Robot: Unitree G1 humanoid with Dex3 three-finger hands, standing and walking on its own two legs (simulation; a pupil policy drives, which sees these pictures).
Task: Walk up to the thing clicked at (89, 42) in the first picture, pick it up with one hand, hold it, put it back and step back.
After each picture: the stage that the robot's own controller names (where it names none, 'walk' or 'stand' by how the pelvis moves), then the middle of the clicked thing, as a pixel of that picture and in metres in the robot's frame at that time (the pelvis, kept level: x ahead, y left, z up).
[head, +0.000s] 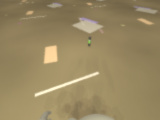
stand; (89, 41) +1.90 +0.08 -0.65
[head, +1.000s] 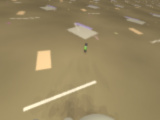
walk; (85, 47) +1.77 +0.08 -0.64
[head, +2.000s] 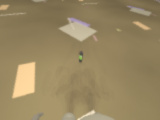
walk; (80, 56) +1.17 +0.15 -0.64
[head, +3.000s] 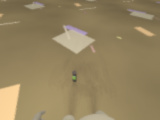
walk; (74, 76) +0.74 +0.21 -0.64
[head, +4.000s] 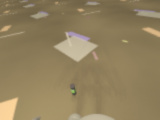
walk; (73, 89) +0.54 +0.26 -0.63
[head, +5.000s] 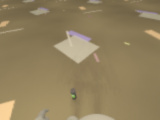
stand; (73, 94) +0.46 +0.22 -0.64
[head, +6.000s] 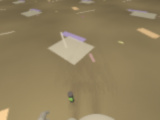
stand; (71, 97) +0.42 +0.24 -0.65
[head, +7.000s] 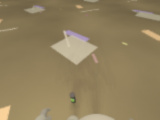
stand; (73, 98) +0.40 +0.21 -0.65
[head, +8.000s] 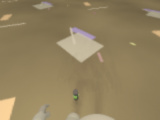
stand; (75, 95) +0.42 +0.16 -0.63
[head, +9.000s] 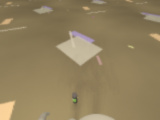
stand; (74, 98) +0.41 +0.18 -0.66
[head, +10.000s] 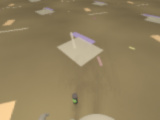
stand; (75, 98) +0.42 +0.18 -0.66
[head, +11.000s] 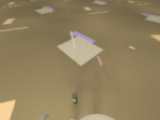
stand; (75, 98) +0.42 +0.17 -0.66
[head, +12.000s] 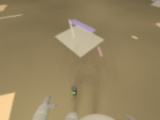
go down; (74, 90) +0.42 +0.17 -0.64
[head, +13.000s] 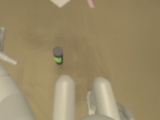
go down; (58, 57) +0.48 +0.23 -0.24
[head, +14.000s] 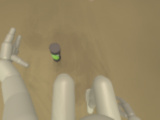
close in; (56, 54) +0.48 +0.24 -0.23
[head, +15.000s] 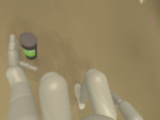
close in; (30, 49) +0.46 +0.28 -0.16
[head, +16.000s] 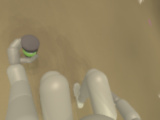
lift; (30, 49) +0.44 +0.28 -0.16
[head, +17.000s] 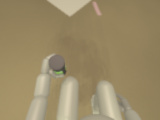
lift; (59, 67) +0.35 +0.22 -0.02
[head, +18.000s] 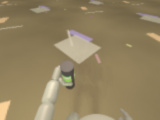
hold; (68, 77) +0.31 +0.15 +0.08
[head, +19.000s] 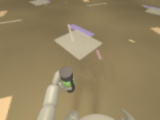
hold; (68, 81) +0.30 +0.15 +0.03
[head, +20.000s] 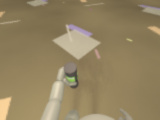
crouch; (72, 77) +0.33 +0.13 +0.04
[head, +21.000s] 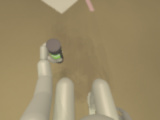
crouch; (56, 53) +0.46 +0.20 -0.05
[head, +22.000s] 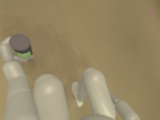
lower; (24, 51) +0.45 +0.28 -0.17
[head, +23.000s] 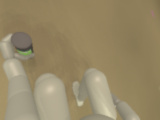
lower; (25, 48) +0.45 +0.28 -0.17
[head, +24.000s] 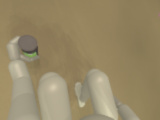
lower; (30, 50) +0.43 +0.28 -0.16
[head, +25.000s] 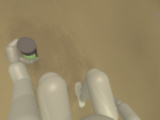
lower; (30, 52) +0.43 +0.28 -0.17
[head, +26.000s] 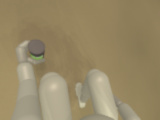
loosen; (37, 54) +0.43 +0.25 -0.17
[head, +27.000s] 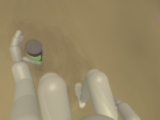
withdraw; (35, 54) +0.43 +0.26 -0.17
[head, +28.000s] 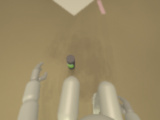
walk; (71, 63) +0.47 +0.19 -0.29
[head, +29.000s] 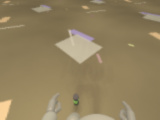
stand; (76, 100) +0.39 +0.14 -0.59
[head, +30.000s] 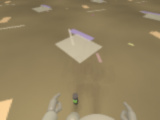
stand; (75, 99) +0.40 +0.15 -0.60
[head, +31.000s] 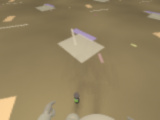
stand; (76, 98) +0.40 +0.15 -0.62
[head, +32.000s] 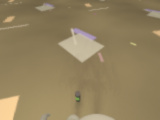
walk; (77, 96) +0.42 +0.14 -0.65
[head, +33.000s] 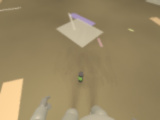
walk; (80, 77) +0.60 +0.10 -0.63
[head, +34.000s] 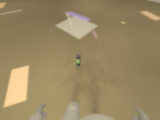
walk; (78, 60) +0.92 +0.24 -0.62
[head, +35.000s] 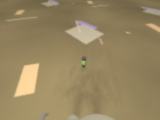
stand; (83, 62) +1.06 +0.14 -0.64
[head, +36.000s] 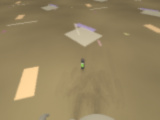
stand; (82, 64) +1.05 +0.16 -0.66
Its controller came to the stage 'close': yes
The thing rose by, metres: 0.68
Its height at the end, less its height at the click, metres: +0.00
